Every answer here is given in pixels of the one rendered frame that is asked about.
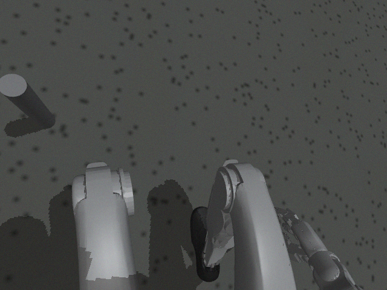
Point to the can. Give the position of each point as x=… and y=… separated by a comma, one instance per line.
x=19, y=92

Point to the right robot foot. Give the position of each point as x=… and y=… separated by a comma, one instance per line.
x=198, y=230

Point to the right robot arm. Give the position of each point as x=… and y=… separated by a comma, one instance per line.
x=329, y=273

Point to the right robot hand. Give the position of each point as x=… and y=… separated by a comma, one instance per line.
x=309, y=241

